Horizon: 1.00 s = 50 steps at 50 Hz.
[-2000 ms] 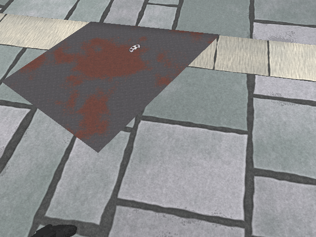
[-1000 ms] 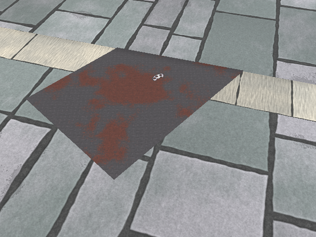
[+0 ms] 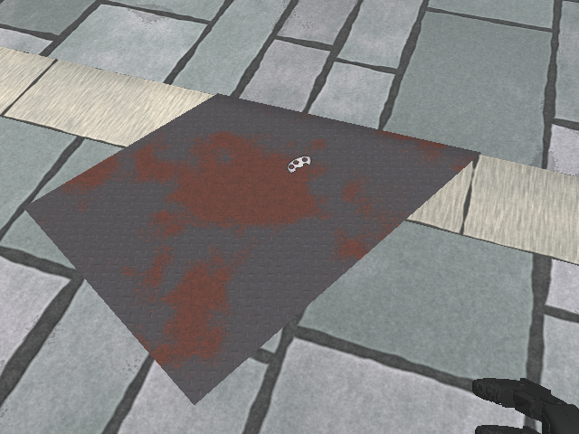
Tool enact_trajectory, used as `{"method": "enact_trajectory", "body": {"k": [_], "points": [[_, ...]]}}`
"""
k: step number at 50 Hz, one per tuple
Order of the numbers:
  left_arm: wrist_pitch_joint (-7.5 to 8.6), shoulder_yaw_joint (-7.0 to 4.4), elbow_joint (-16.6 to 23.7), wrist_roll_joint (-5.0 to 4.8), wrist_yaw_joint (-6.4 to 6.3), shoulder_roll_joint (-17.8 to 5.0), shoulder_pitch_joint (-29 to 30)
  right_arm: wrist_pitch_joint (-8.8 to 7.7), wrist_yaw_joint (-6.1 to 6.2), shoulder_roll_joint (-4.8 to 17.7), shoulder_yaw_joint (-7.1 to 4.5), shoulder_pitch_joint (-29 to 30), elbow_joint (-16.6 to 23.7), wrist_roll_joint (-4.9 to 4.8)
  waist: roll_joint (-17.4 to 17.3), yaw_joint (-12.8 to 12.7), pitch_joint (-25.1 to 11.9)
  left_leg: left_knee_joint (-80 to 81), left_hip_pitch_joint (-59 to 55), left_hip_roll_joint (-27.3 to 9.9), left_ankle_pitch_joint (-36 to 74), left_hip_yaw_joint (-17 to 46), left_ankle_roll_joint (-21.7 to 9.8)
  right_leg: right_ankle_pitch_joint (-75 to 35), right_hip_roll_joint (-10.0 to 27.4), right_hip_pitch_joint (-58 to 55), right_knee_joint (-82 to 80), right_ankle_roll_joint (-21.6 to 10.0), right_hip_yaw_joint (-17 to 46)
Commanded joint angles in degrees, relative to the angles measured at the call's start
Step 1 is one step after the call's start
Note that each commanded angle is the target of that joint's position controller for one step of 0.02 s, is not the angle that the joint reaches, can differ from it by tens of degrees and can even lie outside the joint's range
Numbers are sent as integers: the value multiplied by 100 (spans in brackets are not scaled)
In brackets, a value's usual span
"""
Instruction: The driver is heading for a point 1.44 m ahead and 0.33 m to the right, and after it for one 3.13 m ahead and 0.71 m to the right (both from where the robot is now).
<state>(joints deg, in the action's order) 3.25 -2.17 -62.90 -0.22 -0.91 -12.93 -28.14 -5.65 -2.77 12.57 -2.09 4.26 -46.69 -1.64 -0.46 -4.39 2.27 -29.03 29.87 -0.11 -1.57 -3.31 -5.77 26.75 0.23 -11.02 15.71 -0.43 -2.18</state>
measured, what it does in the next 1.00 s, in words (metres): walks ahead: right foot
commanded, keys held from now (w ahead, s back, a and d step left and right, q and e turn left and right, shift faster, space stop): w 1.00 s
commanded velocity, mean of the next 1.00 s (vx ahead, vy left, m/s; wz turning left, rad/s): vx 0.49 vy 0.00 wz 0.00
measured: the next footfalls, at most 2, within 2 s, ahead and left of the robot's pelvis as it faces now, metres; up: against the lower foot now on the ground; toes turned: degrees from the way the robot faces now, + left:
right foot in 0.54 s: +0.50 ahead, -0.13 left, +0.00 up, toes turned -2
left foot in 1.08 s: +0.80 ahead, +0.11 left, +0.00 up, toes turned +2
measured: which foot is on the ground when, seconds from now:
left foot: down 0.00-0.56, up 0.58-1.00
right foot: down 0.00-0.02, up 0.04-0.52, down 0.54-1.00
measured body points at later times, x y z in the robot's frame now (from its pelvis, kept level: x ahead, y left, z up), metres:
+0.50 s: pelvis +0.29 -0.01 +0.02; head +0.32 -0.02 +0.47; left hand +0.50 +0.22 -0.08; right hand +0.25 -0.28 -0.13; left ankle +0.15 +0.10 -0.71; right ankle +0.46 -0.14 -0.70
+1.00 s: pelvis +0.57 -0.03 +0.02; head +0.60 -0.03 +0.47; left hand +0.54 +0.24 -0.12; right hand +0.77 -0.26 -0.08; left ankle +0.76 +0.12 -0.68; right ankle +0.46 -0.13 -0.72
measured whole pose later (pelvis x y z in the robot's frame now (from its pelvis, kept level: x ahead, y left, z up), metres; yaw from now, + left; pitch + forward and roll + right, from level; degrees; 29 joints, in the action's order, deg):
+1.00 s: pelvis +0.57 -0.03 +0.02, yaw +1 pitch +2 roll -2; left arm 4.5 -3.3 -57.5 -0.7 -0.3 -13.7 -22.1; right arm -4.5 -1.4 13.8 -2.5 -0.8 -51.4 -1.0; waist -2.2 -4.1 0.4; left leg -31.8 35.4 -4.9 3.0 0.4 -1.7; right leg 16.1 -2.8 -3.3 10.9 -1.6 -3.5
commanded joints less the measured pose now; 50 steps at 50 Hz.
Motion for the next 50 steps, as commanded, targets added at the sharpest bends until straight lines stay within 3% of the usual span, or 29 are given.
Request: {"method": "enact_trajectory", "body": {"k": [1,2,3,4,5,7,9,12,14,17,22,24,25,26,27,28,29,30,31,32,33,35,38,40,44,47,50], "points": [[59,21,498,89,56,-312,-284,12,131,1768,-582,-2842,-466,166,-417,1259,-2161,-199,-5317,-1586,-826,2506,-1197,-3708,326,3452,4634,-172,11],[232,118,386,-30,116,-49,-429,46,118,1493,-484,-2954,-572,127,-1255,1160,-2843,1037,-5845,-2374,-1779,4814,-1693,414,-435,4529,6104,-69,678],[381,-49,591,-201,141,-633,214,24,105,1137,-363,-2421,-546,61,-942,1153,-1868,1297,-5051,-2076,-2096,4256,-1315,301,-44,5143,6574,-229,1029],[452,-92,792,-298,123,-817,769,-2,115,903,-290,-1863,-428,74,-614,987,-1091,1433,-4040,-1877,-1740,3300,-1071,-182,267,5235,6464,-322,823],[451,-118,839,-253,70,-782,992,-54,81,727,-224,-1432,-393,123,-123,744,-598,1645,-3027,-1653,-1078,2584,-929,-661,544,4979,6035,-323,696],[292,-171,795,-122,10,-580,762,-118,34,484,-146,-1164,-442,208,-272,352,-370,1954,-2011,-1275,-592,1788,-763,-1047,827,4253,5459,-304,718],[163,-156,822,-101,-8,-371,696,-132,47,576,-156,-1328,-582,177,-314,243,-202,2202,-1572,-1202,-405,1453,-853,-1098,901,4160,5090,-226,619],[122,-204,1143,-24,-30,-530,1419,-131,184,877,-208,-1655,-720,187,-217,336,88,2427,-1599,-1194,-220,1209,-912,-1910,988,4813,4154,-20,560],[153,-197,1291,-2,7,-506,1861,-95,256,926,-208,-1847,-770,167,-194,456,133,2422,-1763,-1074,-32,968,-783,-2644,925,4929,3305,28,487],[200,-131,1469,-36,82,-392,2545,-65,304,1022,-216,-2200,-874,108,-187,694,178,2402,-1913,-938,36,650,-616,-3355,661,4606,2211,38,222],[240,-96,1784,-94,243,-498,3213,71,327,1100,-260,-2695,-1129,43,-205,843,295,1934,-3047,-1380,187,751,-533,-2893,529,4850,1495,-129,286],[273,-142,1810,-102,294,-652,3038,144,343,1180,-299,-2636,-1137,46,-309,656,157,1573,-3362,-1517,822,791,-420,-2417,417,4515,1351,-281,223],[288,-208,1735,-100,299,-788,2670,177,345,1224,-310,-2502,-1102,51,-394,411,-76,1126,-3383,-1454,1732,701,-336,-2252,247,3926,1274,-384,71],[291,-342,1476,-88,278,-1006,1824,215,343,1137,-275,-2403,-1066,68,-345,-9,-578,142,-3201,-1174,2526,474,-200,-2284,50,2803,1188,-537,-96],[284,-485,1198,-35,228,-1411,694,221,342,928,-176,-2434,-946,147,34,-387,-1433,-1471,-2230,-837,1745,210,-8,-2369,695,1035,1392,-864,616],[236,-614,1025,3,229,-1940,86,99,272,209,37,-3139,-911,170,1476,-133,-2231,-3733,209,232,-1048,30,437,-1248,2076,-1149,907,-1798,3321],[241,-447,1055,-8,248,-1415,98,-53,244,523,-19,-2952,-991,83,1351,-241,-2415,-4526,930,274,-3082,951,344,-814,2219,-1272,177,-1794,4423],[261,-347,1137,-26,237,-1134,615,-146,216,989,-146,-2401,-819,-89,1052,-151,-1573,-4805,1398,-68,-2759,986,217,-843,2040,-585,120,-1489,3585],[268,-286,1284,-10,232,-972,1163,-175,243,1010,-149,-2048,-729,-109,636,20,-1038,-4604,1303,-404,-2200,799,182,-1383,1839,300,-1,-1340,2803],[277,-234,1328,36,255,-799,1499,-154,283,960,-179,-1864,-719,-22,353,178,-657,-4235,1073,-608,-1796,724,195,-1877,1624,1082,-198,-1265,2251],[302,-191,1327,85,270,-665,1645,-78,305,868,-207,-1947,-738,22,467,382,-526,-3930,686,-784,-1523,760,204,-2156,1434,1577,-374,-1174,1852],[325,-180,1245,70,285,-627,1591,68,312,612,-186,-2113,-797,47,523,530,-427,-3601,366,-846,-1322,696,273,-2419,1268,1997,-652,-1215,1453],[336,-243,1102,55,189,-874,1279,142,337,601,-200,-1651,-619,111,360,500,-169,-2831,854,-901,-721,652,441,-2816,1279,1995,-884,-1308,1145],[297,-243,1033,39,123,-890,1098,128,320,573,-201,-1247,-482,141,343,412,-80,-2137,1067,-877,-123,624,520,-2873,1220,1859,-944,-1243,946],[259,-250,902,-19,57,-950,768,76,244,455,-139,-466,-276,100,382,181,103,-837,767,-625,760,378,545,-2701,1047,1788,-1026,-1077,539],[198,-273,731,-51,47,-967,462,51,165,465,-104,-33,-128,60,385,54,265,-379,803,-527,716,351,483,-2711,1220,1328,-900,-1067,500],[109,-328,638,-85,14,-1025,416,-3,67,589,-121,93,3,39,422,144,285,-99,808,-486,206,406,286,-3099,1493,737,-546,-978,553]]}}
